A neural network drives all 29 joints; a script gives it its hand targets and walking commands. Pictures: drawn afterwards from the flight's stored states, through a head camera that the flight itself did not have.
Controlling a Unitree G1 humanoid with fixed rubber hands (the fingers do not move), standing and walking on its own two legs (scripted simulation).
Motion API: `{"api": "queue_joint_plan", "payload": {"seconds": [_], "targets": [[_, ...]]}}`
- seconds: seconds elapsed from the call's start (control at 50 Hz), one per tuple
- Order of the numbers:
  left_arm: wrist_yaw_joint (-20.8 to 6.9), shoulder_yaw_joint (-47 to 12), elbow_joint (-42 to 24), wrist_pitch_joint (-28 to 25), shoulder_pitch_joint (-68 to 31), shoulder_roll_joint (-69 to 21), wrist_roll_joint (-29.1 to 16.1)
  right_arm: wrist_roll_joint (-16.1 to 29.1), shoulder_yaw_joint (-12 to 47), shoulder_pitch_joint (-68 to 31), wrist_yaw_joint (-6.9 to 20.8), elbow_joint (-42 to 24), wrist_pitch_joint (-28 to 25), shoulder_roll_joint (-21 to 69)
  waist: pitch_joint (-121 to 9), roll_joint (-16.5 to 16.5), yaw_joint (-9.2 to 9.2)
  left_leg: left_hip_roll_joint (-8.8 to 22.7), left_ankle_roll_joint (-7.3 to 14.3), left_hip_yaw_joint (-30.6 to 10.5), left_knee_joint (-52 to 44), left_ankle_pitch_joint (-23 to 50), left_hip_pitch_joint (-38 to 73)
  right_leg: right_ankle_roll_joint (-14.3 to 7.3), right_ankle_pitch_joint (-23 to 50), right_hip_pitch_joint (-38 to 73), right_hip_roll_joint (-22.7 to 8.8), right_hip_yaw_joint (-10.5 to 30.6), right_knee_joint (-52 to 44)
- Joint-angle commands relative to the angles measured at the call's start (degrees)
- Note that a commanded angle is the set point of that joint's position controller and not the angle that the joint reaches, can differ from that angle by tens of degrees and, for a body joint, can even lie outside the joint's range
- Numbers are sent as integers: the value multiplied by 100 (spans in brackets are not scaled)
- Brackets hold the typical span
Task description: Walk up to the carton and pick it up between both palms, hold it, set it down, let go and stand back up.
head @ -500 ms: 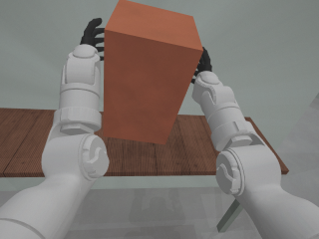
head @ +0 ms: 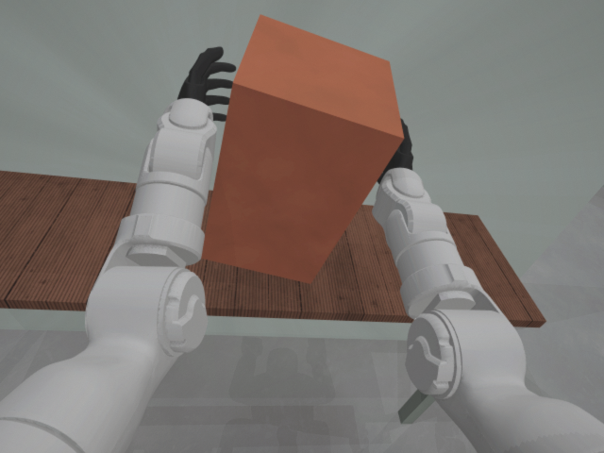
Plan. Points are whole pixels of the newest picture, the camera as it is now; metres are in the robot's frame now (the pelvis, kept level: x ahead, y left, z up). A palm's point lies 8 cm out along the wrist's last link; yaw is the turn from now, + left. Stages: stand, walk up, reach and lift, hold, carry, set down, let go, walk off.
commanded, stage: set down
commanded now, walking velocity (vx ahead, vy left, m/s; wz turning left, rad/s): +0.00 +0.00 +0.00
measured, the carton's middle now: (288, 166) +0.44 +0.02 +0.18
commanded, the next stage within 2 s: none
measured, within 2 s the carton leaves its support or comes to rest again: neither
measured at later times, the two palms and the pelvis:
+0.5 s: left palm (197, 138) +0.44 +0.14 +0.21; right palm (383, 193) +0.40 -0.12 +0.18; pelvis +0.01 +0.00 +0.00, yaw +0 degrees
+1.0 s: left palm (198, 156) +0.45 +0.15 +0.18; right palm (375, 208) +0.41 -0.12 +0.15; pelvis +0.02 +0.00 +0.00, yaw -1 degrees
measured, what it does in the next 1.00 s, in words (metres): stands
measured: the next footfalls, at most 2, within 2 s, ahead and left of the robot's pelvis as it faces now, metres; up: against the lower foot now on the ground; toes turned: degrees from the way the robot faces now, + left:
none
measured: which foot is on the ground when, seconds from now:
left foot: down 0.00-1.00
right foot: down 0.00-1.00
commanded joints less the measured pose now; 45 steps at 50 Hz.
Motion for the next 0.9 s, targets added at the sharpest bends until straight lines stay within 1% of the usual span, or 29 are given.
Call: {"api": "queue_joint_plan", "payload": {"seconds": [0.0, 0.04, 0.08, 0.1, 0.12, 0.2, 0.24, 0.26, 0.28, 0.3, 0.34, 0.38, 0.4, 0.44, 0.5, 0.56, 0.58, 0.6, 0.64, 0.68, 0.7, 0.72, 0.74, 0.76, 0.8, 0.82, 0.84, 0.86, 0.88], "targets": [[-1135, -1073, 468, -256, -2998, -3745, -403, -177, 998, -5687, 707, -1602, -669, 2445, -2531, 1150, -46, -119, -157, 325, -86, 567, 2527, 234, 1159, -1020, 52, -566, -520], [-1154, -923, 554, -295, -2959, -3696, -316, -232, 946, -5722, 751, -1565, -714, 2427, -2465, 1086, 40, -110, -161, 364, -102, 730, 2537, 212, 1196, -945, 110, -602, -523], [-1167, -947, 539, -363, -2972, -3695, -304, -280, 912, -5643, 785, -1535, -778, 2420, -2495, 1112, 10, -100, -223, 372, -66, 1033, 2682, 192, 1283, -906, 152, -645, -518], [-1169, -983, 437, -412, -2992, -3729, -359, -260, 1013, -5714, 784, -1683, -833, 2471, -2662, 1012, 33, -107, -220, 384, -21, 1221, 2751, 191, 1426, -847, 176, -653, -526], [-1164, -999, 367, -473, -3081, -3756, -372, -262, 1095, -5762, 775, -1720, -875, 2564, -2790, 1012, 65, -107, -227, 389, 31, 1388, 2834, 198, 1607, -816, 173, -635, -506], [-1150, -1200, 379, -650, -3109, -3869, -478, -306, 1259, -5841, 755, -1890, -1046, 2682, -3127, 945, 42, -98, -230, 409, 108, 1665, 2992, 205, 1864, -720, 198, -645, -499], [-1147, -1249, 359, -723, -3152, -3880, -480, -352, 1188, -5701, 749, -1724, -1077, 2700, -3016, 1019, 0, -87, -251, 412, 91, 1608, 2942, 166, 1745, -787, 188, -651, -515], [-1164, -1240, 489, -732, -3118, -3876, -470, -415, 1136, -5688, 742, -1699, -1095, 2687, -2920, 990, -30, -83, -243, 432, 82, 1532, 2943, 177, 1693, -835, 173, -650, -554], [-1177, -1223, 529, -745, -3047, -3882, -447, -424, 1141, -5651, 747, -1702, -1109, 2699, -2829, 1002, 10, -86, -243, 456, 72, 1466, 2885, 164, 1579, -835, 177, -649, -564], [-1199, -1262, 541, -774, -3112, -3879, -488, -464, 1121, -5634, 742, -1720, -1123, 2741, -2924, 977, -36, -108, -226, 470, 42, 1356, 2840, 182, 1567, -803, 153, -650, -576], [-1180, -1433, 465, -846, -3094, -3976, -549, -447, 1165, -5617, 728, -1789, -1190, 2766, -3142, 1166, -30, -93, -301, 470, 130, 1566, 2879, 152, 1790, -784, 154, -647, -517], [-1165, -1563, 400, -952, -3178, -4044, -643, -472, 1177, -5640, 721, -1816, -1232, 2795, -3347, 1223, -66, -77, -356, 429, 200, 1731, 2983, 153, 1877, -814, 158, -656, -502], [-1160, -1551, 413, -989, -3183, -4044, -623, -433, 1244, -5640, 724, -1829, -1237, 2852, -3361, 1275, 2, -95, -351, 441, 212, 1745, 2935, 154, 1894, -778, 149, -630, -501], [-1172, -1499, 483, -1040, -3161, -3988, -607, -466, 1282, -5537, 720, -1769, -1228, 2924, -3348, 1241, 0, -115, -326, 442, 221, 1722, 2816, 187, 2121, -693, 111, -593, -440], [-1231, -1176, 746, -1043, -3008, -3804, -387, -616, 997, -5202, 732, -1336, -1155, 2848, -2749, 1276, 18, -131, -284, 507, 50, 1255, 2550, 207, 1823, -729, 56, -583, -467], [-1271, -1081, 711, -1115, -2962, -3698, -335, -688, 994, -5125, 751, -1393, -1181, 2959, -2864, 1271, 92, -151, -247, 526, 52, 1355, 2442, 242, 2112, -567, 35, -552, -378], [-1285, -1028, 886, -1107, -2870, -3674, -293, -708, 981, -5177, 749, -1503, -1218, 2924, -2870, 1232, 124, -165, -233, 535, 52, 1342, 2367, 251, 2178, -502, 30, -553, -377], [-1293, -1010, 882, -1149, -2936, -3664, -312, -754, 973, -5242, 755, -1542, -1252, 2949, -2930, 1190, 159, -156, -241, 533, 56, 1344, 2347, 262, 2207, -510, 44, -568, -351], [-1298, -1029, 878, -1221, -2976, -3671, -328, -796, 974, -5180, 768, -1539, -1279, 3025, -3068, 1207, 138, -153, -249, 552, 65, 1427, 2418, 267, 2314, -482, 44, -581, -354], [-1303, -995, 905, -1267, -2897, -3659, -327, -833, 1030, -5153, 782, -1595, -1316, 3043, -3119, 1111, 179, -142, -219, 572, 91, 1562, 2480, 262, 2481, -482, 48, -571, -348], [-1328, -908, 1016, -1291, -2876, -3605, -293, -872, 1039, -5146, 775, -1612, -1325, 3064, -3096, 990, 198, -162, -178, 583, 60, 1506, 2388, 294, 2569, -391, 45, -562, -341], [-1342, -902, 995, -1338, -2918, -3561, -286, -943, 974, -5012, 774, -1495, -1312, 3102, -3039, 1014, 147, -151, -182, 578, 27, 1409, 2328, 303, 2566, -375, 33, -564, -310], [-1354, -840, 1040, -1362, -2957, -3517, -275, -992, 940, -5051, 785, -1511, -1318, 3108, -2994, 949, 174, -163, -148, 599, -33, 1218, 2243, 315, 2447, -384, 18, -554, -330], [-1354, -834, 1000, -1406, -3020, -3498, -256, -1073, 866, -4928, 792, -1391, -1304, 3155, -2935, 971, 131, -157, -157, 613, -61, 1170, 2208, 325, 2426, -360, 16, -560, -315], [-1375, -809, 1042, -1442, -3011, -3470, -213, -1177, 731, -4789, 800, -1281, -1329, 3102, -2820, 1024, 66, -140, -184, 623, -52, 1203, 2290, 314, 2406, -448, 15, -565, -336], [-1395, -725, 1113, -1453, -2985, -3449, -176, -1220, 700, -4814, 804, -1324, -1347, 3131, -2841, 953, 107, -138, -160, 650, -49, 1229, 2262, 316, 2446, -420, 16, -564, -330], [-1409, -747, 1103, -1483, -2991, -3450, -197, -1254, 686, -4771, 799, -1371, -1377, 3169, -2946, 983, 78, -148, -172, 660, -13, 1311, 2244, 333, 2638, -359, -4, -558, -296], [-1402, -796, 1022, -1526, -3008, -3505, -224, -1266, 751, -4794, 808, -1436, -1425, 3186, -3153, 1014, 121, -133, -205, 651, 0, 1418, 2303, 319, 2690, -343, 25, -585, -264], [-1389, -839, 1040, -1563, -3082, -3524, -247, -1318, 657, -4783, 819, -1358, -1435, 3177, -3240, 1078, 69, -113, -248, 643, 5, 1441, 2362, 289, 2531, -413, 37, -621, -282]]}}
